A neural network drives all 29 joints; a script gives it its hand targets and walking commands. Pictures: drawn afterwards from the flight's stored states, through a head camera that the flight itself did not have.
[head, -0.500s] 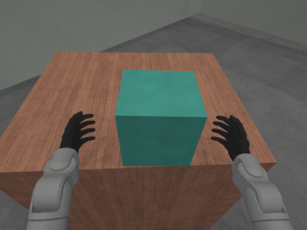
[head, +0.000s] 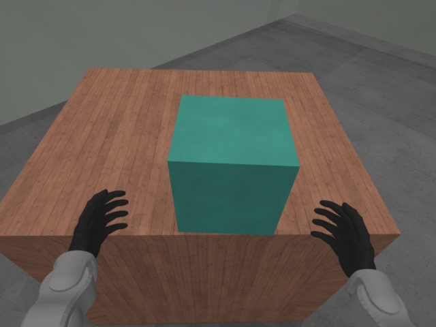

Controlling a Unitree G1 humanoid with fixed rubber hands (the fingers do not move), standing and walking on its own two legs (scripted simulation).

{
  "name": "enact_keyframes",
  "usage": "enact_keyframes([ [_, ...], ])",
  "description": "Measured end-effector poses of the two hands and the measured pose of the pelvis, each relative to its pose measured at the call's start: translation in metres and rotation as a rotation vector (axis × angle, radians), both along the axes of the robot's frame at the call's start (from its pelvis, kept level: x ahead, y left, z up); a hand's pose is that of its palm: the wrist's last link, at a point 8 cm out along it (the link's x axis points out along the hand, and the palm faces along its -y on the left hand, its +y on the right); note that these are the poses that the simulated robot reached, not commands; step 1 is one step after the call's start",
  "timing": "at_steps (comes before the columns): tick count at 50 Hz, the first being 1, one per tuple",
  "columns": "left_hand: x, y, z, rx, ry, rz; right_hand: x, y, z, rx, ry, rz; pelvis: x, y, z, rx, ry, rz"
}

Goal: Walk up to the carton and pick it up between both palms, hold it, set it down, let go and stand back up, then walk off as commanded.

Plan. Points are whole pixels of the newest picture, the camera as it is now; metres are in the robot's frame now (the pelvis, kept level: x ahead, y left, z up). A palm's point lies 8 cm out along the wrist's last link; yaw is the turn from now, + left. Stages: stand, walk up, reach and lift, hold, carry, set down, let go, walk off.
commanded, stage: set down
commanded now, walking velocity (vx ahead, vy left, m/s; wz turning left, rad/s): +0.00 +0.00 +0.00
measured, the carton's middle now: (228, 167) +0.39 +0.00 +0.09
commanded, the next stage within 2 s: none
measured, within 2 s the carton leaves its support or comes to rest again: neither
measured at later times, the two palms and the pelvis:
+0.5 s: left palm (95, 248) +0.23 +0.23 +0.05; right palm (349, 262) +0.21 -0.19 +0.06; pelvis +0.02 +0.00 +0.00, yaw +0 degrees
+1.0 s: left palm (94, 249) +0.23 +0.23 +0.05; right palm (344, 276) +0.21 -0.20 +0.03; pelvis +0.02 +0.00 +0.00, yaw +0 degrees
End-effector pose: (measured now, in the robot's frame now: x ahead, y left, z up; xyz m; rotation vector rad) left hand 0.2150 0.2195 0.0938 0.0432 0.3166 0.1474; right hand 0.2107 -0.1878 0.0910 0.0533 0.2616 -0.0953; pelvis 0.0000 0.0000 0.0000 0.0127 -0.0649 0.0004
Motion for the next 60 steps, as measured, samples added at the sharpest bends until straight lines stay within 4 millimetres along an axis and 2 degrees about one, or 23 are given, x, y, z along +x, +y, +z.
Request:
enact_keyframes([
  [8, 0.002, 0.001, -0.027, -0.012, 0.109, -0.014, 0.009, 0.004, -0.002, 0.004, 0.012, 0.024, 0.004, 0.001, 0.0, 0.001, 0.005, 0.001],
  [20, 0.014, 0.007, -0.045, -0.009, 0.141, -0.007, 0.007, -0.002, -0.025, 0.01, 0.102, 0.005, 0.019, 0.0, 0.001, 0.002, 0.027, 0.002],
  [35, 0.009, 0.009, -0.048, -0.003, 0.083, -0.041, -0.012, -0.01, -0.042, -0.01, 0.148, -0.018, 0.02, 0.001, 0.001, 0.002, 0.026, 0.001],
  [48, 0.01, 0.009, -0.047, 0.015, 0.093, -0.057, -0.005, -0.009, -0.061, -0.023, 0.195, 0.013, 0.019, 0.003, 0.0, 0.002, 0.024, 0.001],
  [60, 0.011, 0.009, -0.047, 0.034, 0.095, -0.075, -0.01, -0.012, -0.085, -0.028, 0.262, 0.016, 0.018, 0.003, 0.0, 0.002, 0.022, 0.001],
])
